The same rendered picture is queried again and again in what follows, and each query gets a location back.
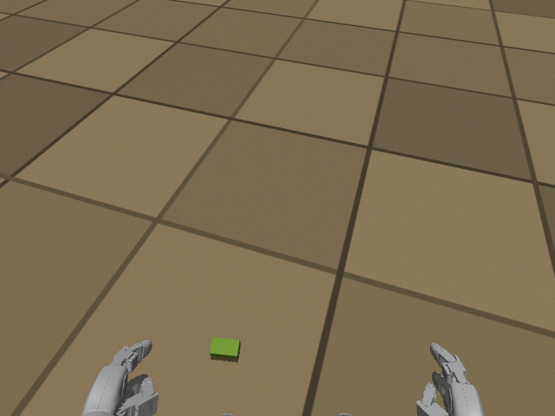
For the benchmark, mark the small box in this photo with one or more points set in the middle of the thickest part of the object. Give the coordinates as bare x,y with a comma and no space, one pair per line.
227,348

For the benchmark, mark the left robot hand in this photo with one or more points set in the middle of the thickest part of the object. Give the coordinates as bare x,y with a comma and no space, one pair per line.
112,393

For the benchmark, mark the right robot hand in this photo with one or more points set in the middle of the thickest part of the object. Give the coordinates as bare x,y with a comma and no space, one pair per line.
460,398

